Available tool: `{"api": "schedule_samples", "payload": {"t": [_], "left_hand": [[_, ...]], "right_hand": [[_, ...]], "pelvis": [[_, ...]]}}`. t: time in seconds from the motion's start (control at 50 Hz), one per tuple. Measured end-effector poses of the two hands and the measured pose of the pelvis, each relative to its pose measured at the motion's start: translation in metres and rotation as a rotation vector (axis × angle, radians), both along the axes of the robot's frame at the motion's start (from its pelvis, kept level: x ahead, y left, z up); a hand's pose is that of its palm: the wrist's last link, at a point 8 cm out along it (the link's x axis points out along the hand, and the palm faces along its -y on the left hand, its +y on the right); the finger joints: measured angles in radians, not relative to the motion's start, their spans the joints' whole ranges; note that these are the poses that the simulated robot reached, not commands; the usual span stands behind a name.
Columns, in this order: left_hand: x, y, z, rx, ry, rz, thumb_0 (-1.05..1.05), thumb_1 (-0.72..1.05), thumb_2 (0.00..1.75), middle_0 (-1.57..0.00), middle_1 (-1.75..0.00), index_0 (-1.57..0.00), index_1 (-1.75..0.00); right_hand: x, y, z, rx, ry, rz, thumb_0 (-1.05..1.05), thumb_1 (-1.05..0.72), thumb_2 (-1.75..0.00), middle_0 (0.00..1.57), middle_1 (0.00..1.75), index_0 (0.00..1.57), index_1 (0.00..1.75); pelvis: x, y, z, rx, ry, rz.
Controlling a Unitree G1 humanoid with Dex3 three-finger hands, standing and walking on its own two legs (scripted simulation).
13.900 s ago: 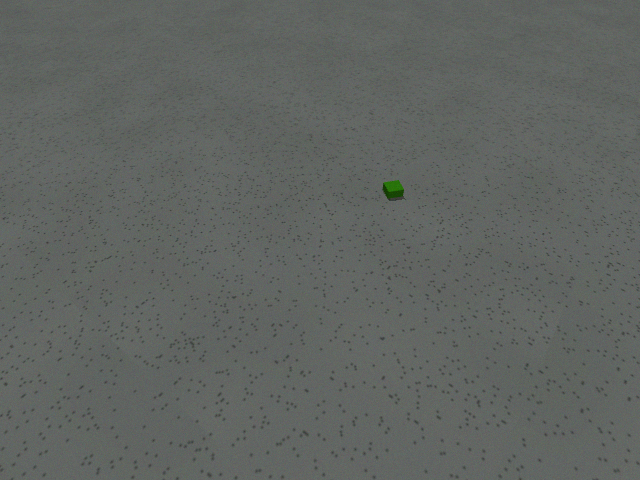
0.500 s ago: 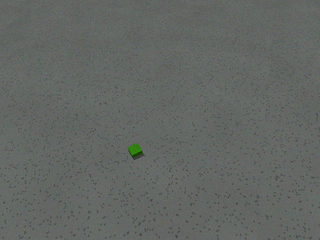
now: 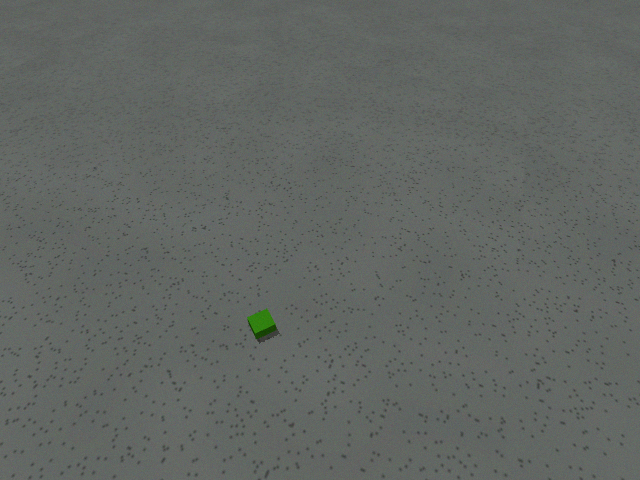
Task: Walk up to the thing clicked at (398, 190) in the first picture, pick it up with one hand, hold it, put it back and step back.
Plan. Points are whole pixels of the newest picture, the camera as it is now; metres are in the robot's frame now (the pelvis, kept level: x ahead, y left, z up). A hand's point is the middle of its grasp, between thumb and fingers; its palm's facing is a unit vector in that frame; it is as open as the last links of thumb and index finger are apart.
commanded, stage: stand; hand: left
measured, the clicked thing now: (261, 323) +0.77 +0.24 -0.76
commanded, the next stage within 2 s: walk up in 0.88 s
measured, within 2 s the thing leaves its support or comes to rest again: neither
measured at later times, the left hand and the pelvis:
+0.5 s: hand out of the picture +0.09 +0.24 -0.15, palm faces -0.03 -0.94 -0.35, open 7.4 cm; pelvis +0.00 -0.02 +0.00, yaw +0 degrees
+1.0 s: hand out of the picture +0.08 +0.25 -0.15, palm faces +0.02 -0.94 -0.33, open 7.3 cm; pelvis +0.01 -0.01 +0.00, yaw +1 degrees
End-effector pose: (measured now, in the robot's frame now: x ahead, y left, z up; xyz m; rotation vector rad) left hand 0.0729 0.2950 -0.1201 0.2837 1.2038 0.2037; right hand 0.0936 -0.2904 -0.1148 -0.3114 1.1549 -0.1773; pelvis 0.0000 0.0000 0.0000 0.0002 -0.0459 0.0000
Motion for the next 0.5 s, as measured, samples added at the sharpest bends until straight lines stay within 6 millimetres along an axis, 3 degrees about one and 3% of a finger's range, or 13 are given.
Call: {"api": "schedule_samples", "payload": {"t": [0.2, 0.5], "left_hand": [[-0.01, -0.005, 0.005, 0.021, 0.053, -0.002, 0.01, 0.91, 0.9, -0.21, -0.3, -0.21, -0.3], [0.009, -0.015, 0.009, 0.027, 0.02, -0.031, 0.01, 0.91, 0.9, -0.21, -0.3, -0.21, -0.3]], "right_hand": [[-0.001, -0.009, -0.004, 0.012, 0.035, -0.004, 0.01, -0.9, -0.9, 0.21, 0.3, 0.21, 0.3], [-0.026, -0.023, -0.008, 0.007, 0.091, -0.039, 0.01, -0.9, -0.9, 0.21, 0.3, 0.21, 0.3]], "pelvis": [[0.003, -0.008, 0.003, 0.002, 0.009, -0.001], [0.003, -0.016, 0.003, 0.003, 0.009, -0.007]]}}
